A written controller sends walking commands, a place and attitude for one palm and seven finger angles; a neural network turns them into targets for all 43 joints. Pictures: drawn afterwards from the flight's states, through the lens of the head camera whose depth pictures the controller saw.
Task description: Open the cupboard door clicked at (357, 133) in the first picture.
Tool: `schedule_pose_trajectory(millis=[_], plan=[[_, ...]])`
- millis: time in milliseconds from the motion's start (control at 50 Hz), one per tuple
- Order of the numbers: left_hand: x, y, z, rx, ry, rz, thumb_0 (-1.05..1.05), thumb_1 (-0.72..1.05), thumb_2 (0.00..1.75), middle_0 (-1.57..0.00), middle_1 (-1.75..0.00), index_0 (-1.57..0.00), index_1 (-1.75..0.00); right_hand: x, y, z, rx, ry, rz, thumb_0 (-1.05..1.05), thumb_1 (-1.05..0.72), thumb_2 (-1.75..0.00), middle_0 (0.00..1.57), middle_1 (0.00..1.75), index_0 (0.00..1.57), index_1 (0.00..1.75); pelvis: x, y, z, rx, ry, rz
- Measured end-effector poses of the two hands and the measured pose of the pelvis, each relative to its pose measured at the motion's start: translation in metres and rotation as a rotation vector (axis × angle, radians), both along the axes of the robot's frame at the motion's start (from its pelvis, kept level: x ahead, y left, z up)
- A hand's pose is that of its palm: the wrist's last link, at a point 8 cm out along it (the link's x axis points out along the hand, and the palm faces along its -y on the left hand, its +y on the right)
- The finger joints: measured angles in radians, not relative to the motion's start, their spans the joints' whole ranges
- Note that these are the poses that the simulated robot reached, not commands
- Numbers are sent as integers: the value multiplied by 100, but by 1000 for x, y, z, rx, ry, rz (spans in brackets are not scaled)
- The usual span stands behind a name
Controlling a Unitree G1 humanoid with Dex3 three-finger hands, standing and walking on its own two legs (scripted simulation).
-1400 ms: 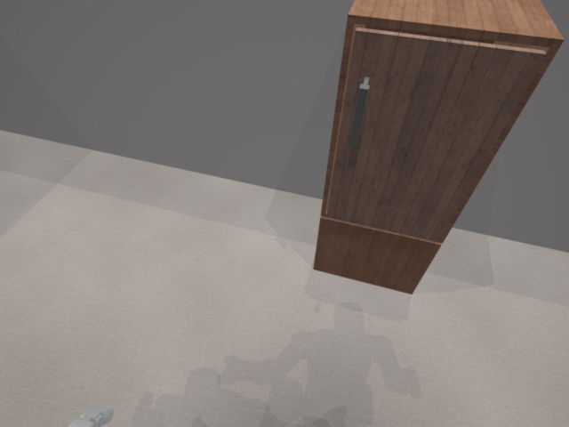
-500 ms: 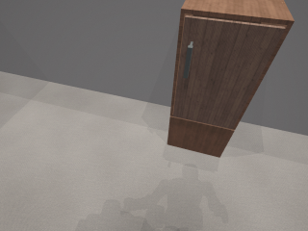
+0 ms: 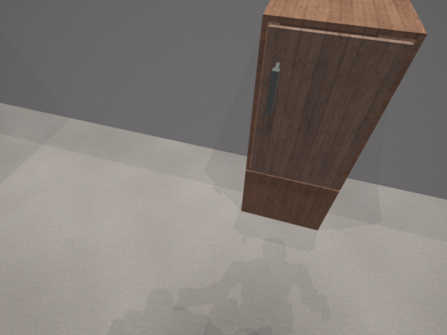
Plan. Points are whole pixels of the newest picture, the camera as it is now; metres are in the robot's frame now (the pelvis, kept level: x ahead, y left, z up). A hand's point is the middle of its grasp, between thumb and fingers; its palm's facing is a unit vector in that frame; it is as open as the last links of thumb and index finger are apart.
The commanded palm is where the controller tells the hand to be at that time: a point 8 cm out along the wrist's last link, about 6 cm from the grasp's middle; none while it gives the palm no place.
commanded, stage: look at it before walking up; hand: left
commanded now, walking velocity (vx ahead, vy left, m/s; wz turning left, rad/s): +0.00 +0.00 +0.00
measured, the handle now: (273, 89) +0.79 -0.10 +0.02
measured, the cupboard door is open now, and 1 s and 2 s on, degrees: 0 0 0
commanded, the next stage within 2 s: turn to face it in 0.04 s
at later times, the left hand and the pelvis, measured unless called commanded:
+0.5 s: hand out of the picture +0.06 +0.21 -0.18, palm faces -0.10 -0.96 -0.26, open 7.4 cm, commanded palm none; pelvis -0.01 +0.01 -0.01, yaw -5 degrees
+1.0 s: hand out of the picture +0.03 +0.20 -0.18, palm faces -0.13 -0.97 -0.21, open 7.4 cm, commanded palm none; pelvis -0.01 +0.02 -0.01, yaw -10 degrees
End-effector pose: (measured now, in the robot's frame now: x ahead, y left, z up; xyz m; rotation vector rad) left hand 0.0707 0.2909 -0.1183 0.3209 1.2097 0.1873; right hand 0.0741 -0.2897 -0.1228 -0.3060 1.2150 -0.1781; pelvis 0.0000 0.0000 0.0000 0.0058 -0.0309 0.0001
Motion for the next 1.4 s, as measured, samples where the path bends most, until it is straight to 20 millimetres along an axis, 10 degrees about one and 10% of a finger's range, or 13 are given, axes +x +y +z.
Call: schedule_pose_trajectory(millis=[360, 780, 1060, 1240, 1400], plan=[[-8, -6, -8, -11, 45, -11, 0, 91, 89, -20, -30, -20, -30, -12, 11, -5, 15, -13, -46, 1, -91, -89, 20, 30, 20, 30, -5, 3, -3, 0, 6, -48], [-8, -49, -36, -108, 58, -103, 0, 91, 89, -20, -30, -20, -30, -115, 58, -41, 125, 112, -254, 1, -91, -89, 20, 30, 20, 30, -25, 9, -22, 20, 23, -141], [-42, -32, -38, -142, 168, -66, 0, 91, 89, -20, -30, -20, -30, -51, 49, -10, 47, -80, -225, 1, -91, -89, 20, 30, 19, 30, -1, 25, -13, -11, 53, -200], [38, -24, -38, -185, 141, -146, 1, 91, 89, -20, -30, -20, -30, -81, 73, 10, 11, 16, -327, 1, -91, -89, 20, 30, 20, 30, 41, 26, 0, -54, 43, -262], [140, -75, -43, -201, 116, -274, 0, 91, 90, -19, -30, -19, -30, -134, 102, 8, 83, 268, -489, 1, -91, -89, 20, 30, 20, 30, 86, -2, -2, -55, 56, -307]])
